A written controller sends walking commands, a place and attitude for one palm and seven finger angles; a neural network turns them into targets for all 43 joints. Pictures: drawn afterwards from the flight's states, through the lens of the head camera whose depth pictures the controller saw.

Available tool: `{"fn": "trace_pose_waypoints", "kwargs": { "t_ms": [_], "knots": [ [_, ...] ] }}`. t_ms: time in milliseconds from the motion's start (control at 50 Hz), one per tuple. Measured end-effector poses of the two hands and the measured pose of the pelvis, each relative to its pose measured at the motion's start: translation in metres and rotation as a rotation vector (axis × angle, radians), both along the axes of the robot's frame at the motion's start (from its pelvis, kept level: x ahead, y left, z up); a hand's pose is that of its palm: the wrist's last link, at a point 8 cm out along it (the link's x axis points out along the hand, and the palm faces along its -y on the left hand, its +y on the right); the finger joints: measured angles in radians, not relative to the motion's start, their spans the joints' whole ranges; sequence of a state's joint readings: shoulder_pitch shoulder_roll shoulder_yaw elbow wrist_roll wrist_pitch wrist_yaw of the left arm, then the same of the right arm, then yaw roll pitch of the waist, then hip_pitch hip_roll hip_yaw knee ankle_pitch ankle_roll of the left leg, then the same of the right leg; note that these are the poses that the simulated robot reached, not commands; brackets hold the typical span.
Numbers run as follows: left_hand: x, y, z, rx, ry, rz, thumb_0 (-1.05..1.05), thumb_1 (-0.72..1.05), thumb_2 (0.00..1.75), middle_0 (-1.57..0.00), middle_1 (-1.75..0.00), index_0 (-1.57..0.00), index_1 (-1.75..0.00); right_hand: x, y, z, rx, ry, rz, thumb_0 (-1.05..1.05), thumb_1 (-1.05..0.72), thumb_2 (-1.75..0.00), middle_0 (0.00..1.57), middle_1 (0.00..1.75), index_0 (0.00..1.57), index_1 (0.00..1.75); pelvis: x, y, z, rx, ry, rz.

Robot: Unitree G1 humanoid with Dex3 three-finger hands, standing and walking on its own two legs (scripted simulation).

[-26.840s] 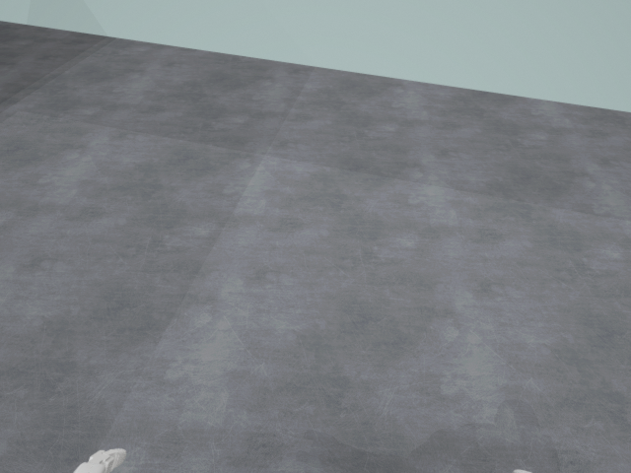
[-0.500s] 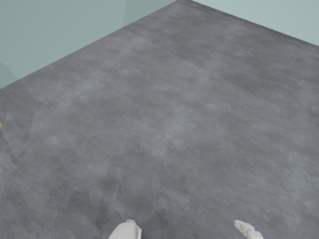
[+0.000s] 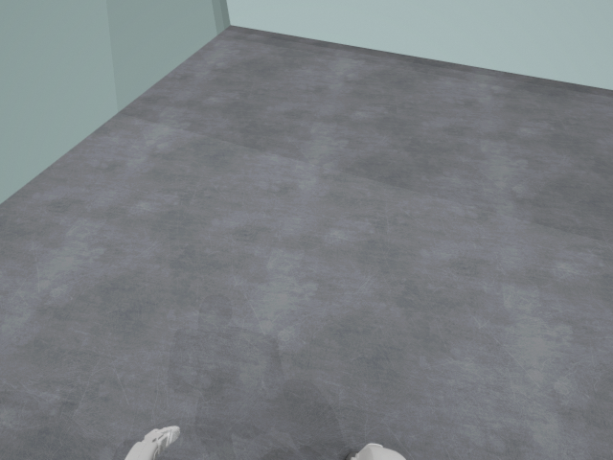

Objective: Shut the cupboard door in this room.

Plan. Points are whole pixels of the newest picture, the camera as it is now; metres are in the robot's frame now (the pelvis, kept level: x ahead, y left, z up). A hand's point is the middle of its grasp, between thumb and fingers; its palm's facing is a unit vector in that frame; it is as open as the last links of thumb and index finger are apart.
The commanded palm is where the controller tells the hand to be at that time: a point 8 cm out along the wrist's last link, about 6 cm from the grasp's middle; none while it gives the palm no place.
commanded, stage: walk around to get in front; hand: left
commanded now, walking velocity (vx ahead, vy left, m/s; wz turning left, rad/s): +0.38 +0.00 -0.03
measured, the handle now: out of the picture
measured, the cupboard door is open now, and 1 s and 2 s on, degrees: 83 83 83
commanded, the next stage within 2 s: walk to a spot facing it in 1.94 s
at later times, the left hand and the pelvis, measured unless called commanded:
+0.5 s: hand out of the picture +0.11 +0.15 -0.16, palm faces +0.17 -0.97 -0.16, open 7.3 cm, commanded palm none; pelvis +0.18 -0.01 +0.01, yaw +3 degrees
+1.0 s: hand (214, 260) +0.50 +0.19 -0.14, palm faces -0.02 -0.98 -0.21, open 7.4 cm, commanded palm none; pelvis +0.39 +0.00 +0.01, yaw -1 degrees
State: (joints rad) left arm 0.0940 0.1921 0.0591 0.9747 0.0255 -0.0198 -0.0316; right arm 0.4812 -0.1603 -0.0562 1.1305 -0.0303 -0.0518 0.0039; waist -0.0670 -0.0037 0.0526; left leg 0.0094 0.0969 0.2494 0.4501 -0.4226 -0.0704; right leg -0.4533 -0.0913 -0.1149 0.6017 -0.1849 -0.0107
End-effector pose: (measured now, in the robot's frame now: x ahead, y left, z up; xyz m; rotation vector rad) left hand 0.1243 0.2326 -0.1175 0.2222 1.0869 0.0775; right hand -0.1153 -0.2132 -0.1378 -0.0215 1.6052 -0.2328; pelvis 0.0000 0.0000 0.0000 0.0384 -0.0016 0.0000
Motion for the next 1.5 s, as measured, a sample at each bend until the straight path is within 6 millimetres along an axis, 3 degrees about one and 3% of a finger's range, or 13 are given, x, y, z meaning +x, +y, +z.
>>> {"fn": "trace_pose_waypoints", "kwargs": {
  "t_ms": [40, 100, 300, 460, 580, 680, 840, 960, 1060, 1140, 1200, 1320, 1500],
  "knots": [
    [0.024, -0.015, -0.004, 0.002, -0.028, -0.012, 0.0, 0.91, 0.9, -0.2, -0.29, -0.19, -0.3, 0.012, -0.007, -0.007, 0.021, 0.031, -0.012, 0.01, -0.91, -0.9, 0.2, 0.29, 0.2, 0.3, 0.017, -0.012, -0.006, -0.012, -0.006, -0.007],
    [0.032, -0.031, -0.003, -0.016, -0.026, 0.019, 0.0, 0.91, 0.9, -0.2, -0.3, -0.2, -0.3, 0.055, -0.019, -0.007, 0.028, 0.0, 0.005, 0.01, -0.91, -0.9, 0.2, 0.29, 0.2, 0.3, 0.038, -0.023, -0.001, -0.008, -0.026, 0.007],
    [-0.001, -0.021, 0.005, 0.029, 0.149, 0.167, -0.02, 0.95, 0.9, -0.2, -0.3, -0.2, -0.3, 0.27, -0.05, 0.013, -0.02, -0.37, 0.142, 0.01, -0.91, -0.9, 0.19, 0.29, 0.2, 0.3, 0.105, -0.034, 0.019, -0.035, -0.028, 0.02],
    [-0.026, -0.029, -0.011, -0.059, 0.336, 0.267, 0.0, 0.92, 0.9, -0.2, -0.3, -0.2, -0.3, 0.397, -0.028, 0.031, -0.037, -0.472, 0.281, 0.01, -0.91, -0.9, 0.19, 0.29, 0.2, 0.3, 0.165, -0.017, 0.017, -0.062, -0.015, 0.051],
    [-0.02, -0.023, -0.029, -0.132, 0.477, 0.314, 0.0, 0.91, 0.9, -0.2, -0.3, -0.2, -0.3, 0.472, 0.008, 0.025, -0.062, -0.518, 0.349, 0.01, -0.91, -0.9, 0.19, 0.29, 0.2, 0.3, 0.218, 0.016, 0.002, -0.065, -0.015, 0.057],
    [0.045, 0.004, -0.025, -0.117, 0.453, 0.25, 0.01, 0.91, 0.9, -0.2, -0.3, -0.2, -0.3, 0.468, 0.023, 0.024, -0.061, -0.485, 0.256, 0.0, -0.91, -0.9, 0.19, 0.29, 0.2, 0.3, 0.254, 0.033, 0.008, -0.058, -0.039, 0.026],
    [0.215, 0.036, -0.008, -0.047, 0.181, 0.168, 0.01, 0.91, 0.9, -0.2, -0.29, -0.19, -0.3, 0.418, 0.006, 0.024, -0.094, -0.247, 0.122, -0.01, -0.95, -0.9, 0.2, 0.29, 0.2, 0.3, 0.314, 0.031, 0.02, -0.032, -0.031, 0.016],
    [0.333, 0.019, 0.004, -0.018, 0.063, 0.073, 0.0, 0.92, 0.9, -0.2, -0.29, -0.19, -0.3, 0.398, 0.007, 0.015, -0.033, -0.082, 0.028, 0.0, -0.93, -0.9, 0.2, 0.29, 0.2, 0.3, 0.366, 0.013, 0.016, -0.015, -0.017, -0.008],
    [0.419, -0.016, -0.002, 0.007, -0.005, -0.01, 0.0, 0.91, 0.9, -0.2, -0.29, -0.19, -0.3, 0.412, -0.002, -0.005, 0.027, 0.011, -0.039, 0.01, -0.91, -0.9, 0.2, 0.29, 0.2, 0.3, 0.418, -0.017, -0.003, -0.005, -0.011, -0.028],
    [0.441, -0.04, -0.006, -0.005, -0.021, 0.01, 0.0, 0.91, 0.9, -0.2, -0.3, -0.2, -0.3, 0.461, -0.022, -0.012, 0.043, 0.002, -0.022, 0.01, -0.91, -0.9, 0.2, 0.29, 0.2, 0.3, 0.446, -0.034, -0.004, -0.016, -0.028, -0.019],
    [0.434, -0.047, -0.003, -0.019, 0.023, 0.076, -0.01, 0.92, 0.9, -0.2, -0.3, -0.2, -0.3, 0.523, -0.04, -0.008, 0.019, -0.093, 0.024, 0.01, -0.91, -0.9, 0.2, 0.29, 0.2, 0.3, 0.466, -0.04, 0.005, -0.022, -0.033, -0.009],
    [0.418, -0.034, 0.001, 0.01, 0.123, 0.15, -0.02, 0.96, 0.9, -0.21, -0.3, -0.2, -0.3, 0.653, -0.061, 0.011, -0.033, -0.309, 0.12, 0.01, -0.91, -0.9, 0.19, 0.29, 0.2, 0.3, 0.509, -0.042, 0.017, -0.042, -0.023, 0.018],
    [0.391, -0.032, -0.02, -0.088, 0.326, 0.277, 0.0, 0.92, 0.9, -0.2, -0.3, -0.2, -0.3, 0.807, -0.032, 0.032, -0.062, -0.441, 0.301, 0.01, -0.91, -0.9, 0.19, 0.29, 0.2, 0.3, 0.577, -0.016, 0.014, -0.083, -0.011, 0.08]
  ]
}}
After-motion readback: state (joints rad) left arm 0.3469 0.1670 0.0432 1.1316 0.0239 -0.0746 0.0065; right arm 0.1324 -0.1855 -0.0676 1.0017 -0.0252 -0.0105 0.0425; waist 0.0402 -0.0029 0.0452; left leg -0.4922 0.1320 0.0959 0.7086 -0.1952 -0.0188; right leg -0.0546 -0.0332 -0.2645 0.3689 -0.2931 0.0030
